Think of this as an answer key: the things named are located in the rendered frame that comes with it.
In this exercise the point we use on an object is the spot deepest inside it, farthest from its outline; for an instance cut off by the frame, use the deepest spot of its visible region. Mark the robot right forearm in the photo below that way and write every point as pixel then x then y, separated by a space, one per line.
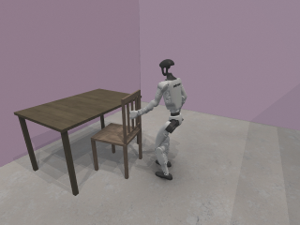
pixel 182 102

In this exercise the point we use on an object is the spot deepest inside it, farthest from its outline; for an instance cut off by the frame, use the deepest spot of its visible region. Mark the table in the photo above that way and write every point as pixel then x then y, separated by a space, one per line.
pixel 67 113

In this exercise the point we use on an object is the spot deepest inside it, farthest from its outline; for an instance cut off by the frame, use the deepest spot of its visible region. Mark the chair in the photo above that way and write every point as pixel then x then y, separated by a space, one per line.
pixel 121 135

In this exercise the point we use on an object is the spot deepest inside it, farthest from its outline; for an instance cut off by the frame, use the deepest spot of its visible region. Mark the robot right shin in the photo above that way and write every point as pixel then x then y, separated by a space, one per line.
pixel 167 148

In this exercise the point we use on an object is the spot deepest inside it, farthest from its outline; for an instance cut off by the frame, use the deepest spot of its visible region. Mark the humanoid robot torso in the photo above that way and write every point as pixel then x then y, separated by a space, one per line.
pixel 173 100

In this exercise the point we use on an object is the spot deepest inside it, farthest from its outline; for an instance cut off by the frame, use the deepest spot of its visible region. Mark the left robot hand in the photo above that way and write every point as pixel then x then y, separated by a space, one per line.
pixel 133 114

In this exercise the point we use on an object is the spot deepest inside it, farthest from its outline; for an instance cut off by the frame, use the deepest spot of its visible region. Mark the robot right upper arm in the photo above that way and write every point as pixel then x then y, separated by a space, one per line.
pixel 183 92

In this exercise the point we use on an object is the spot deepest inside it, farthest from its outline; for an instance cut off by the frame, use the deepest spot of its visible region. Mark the robot left forearm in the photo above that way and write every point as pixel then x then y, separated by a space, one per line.
pixel 147 109

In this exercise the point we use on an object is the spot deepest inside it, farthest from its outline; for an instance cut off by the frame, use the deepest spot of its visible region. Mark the robot left upper arm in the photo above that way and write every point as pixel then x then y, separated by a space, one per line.
pixel 161 88

